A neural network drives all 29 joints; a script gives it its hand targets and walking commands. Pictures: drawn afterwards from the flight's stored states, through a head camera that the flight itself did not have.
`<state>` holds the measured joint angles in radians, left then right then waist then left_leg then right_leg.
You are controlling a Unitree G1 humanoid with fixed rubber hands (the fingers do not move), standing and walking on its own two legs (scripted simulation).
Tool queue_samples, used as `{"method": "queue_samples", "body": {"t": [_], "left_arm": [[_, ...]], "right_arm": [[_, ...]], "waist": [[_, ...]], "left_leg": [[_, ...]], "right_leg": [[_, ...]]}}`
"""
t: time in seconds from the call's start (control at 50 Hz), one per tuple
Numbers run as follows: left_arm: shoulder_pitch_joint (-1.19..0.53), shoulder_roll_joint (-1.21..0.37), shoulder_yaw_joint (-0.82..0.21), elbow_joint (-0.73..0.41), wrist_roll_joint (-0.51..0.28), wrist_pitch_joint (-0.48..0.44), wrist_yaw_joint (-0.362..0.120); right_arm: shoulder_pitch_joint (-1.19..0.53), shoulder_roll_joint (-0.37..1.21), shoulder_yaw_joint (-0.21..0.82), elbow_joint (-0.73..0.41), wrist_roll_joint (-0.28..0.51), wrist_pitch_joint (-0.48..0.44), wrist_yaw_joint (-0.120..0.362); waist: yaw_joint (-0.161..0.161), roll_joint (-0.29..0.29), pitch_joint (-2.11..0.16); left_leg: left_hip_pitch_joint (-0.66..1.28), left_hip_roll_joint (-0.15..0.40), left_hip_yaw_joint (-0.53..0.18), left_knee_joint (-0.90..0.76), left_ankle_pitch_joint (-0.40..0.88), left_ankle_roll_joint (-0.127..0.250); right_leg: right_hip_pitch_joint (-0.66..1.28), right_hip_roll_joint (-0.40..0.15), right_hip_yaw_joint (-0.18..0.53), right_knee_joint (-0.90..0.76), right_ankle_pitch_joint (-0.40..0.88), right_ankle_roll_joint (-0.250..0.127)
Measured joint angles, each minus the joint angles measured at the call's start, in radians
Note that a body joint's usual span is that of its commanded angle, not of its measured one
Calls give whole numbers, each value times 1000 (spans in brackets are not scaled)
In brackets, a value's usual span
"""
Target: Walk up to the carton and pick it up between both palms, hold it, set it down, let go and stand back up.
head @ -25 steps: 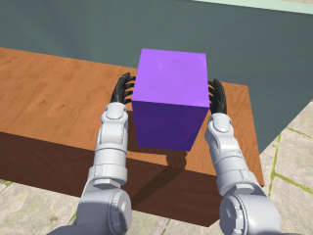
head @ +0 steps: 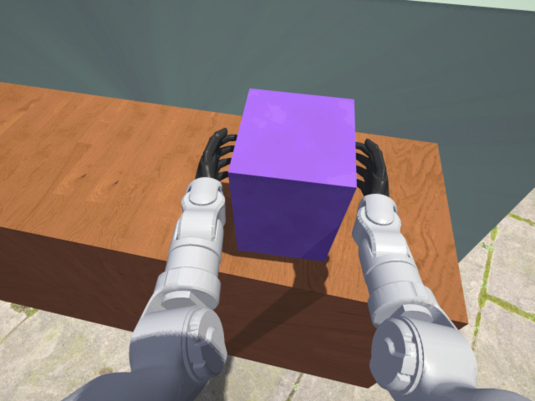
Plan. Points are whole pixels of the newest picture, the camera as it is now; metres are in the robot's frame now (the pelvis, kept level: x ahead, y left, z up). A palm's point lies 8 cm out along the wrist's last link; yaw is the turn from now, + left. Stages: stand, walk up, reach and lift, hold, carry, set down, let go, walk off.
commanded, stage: set down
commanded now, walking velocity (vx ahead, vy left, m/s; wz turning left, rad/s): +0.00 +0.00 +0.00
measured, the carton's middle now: (290, 182) +0.44 -0.03 +0.06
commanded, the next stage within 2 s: none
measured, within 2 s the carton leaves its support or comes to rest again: rests again in 0.78 s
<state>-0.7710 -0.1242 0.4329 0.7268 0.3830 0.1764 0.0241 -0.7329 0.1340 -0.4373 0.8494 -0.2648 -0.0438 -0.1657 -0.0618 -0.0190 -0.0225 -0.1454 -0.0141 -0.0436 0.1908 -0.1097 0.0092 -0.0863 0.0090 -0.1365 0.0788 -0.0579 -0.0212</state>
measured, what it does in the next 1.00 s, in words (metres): stands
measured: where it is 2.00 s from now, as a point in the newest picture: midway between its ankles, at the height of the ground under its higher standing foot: outside the picture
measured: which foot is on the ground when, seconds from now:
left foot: down 0.00-1.00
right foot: down 0.00-1.00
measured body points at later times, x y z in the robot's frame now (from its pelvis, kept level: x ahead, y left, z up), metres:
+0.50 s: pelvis +0.00 +0.00 +0.00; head +0.04 +0.00 +0.45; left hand +0.44 +0.11 +0.08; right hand +0.41 -0.15 +0.07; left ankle -0.01 +0.11 -0.75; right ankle -0.02 -0.10 -0.75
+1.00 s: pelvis +0.00 +0.00 +0.00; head +0.06 -0.01 +0.45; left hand +0.44 +0.10 +0.06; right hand +0.41 -0.15 +0.05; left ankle -0.01 +0.11 -0.75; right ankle -0.02 -0.10 -0.75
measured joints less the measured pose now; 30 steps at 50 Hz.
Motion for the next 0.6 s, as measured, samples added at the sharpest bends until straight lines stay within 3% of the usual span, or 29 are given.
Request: {"method": "queue_samples", "body": {"t": [0.6], "left_arm": [[-56, 20, 88, 177, 20, -128, 0]], "right_arm": [[-28, 51, -141, -10, -174, -3, 25]], "waist": [[16, 28, -45]], "left_leg": [[-80, -3, 6, -26, 25, 3]], "right_leg": [[-93, -3, 7, -1, 14, 0]]}}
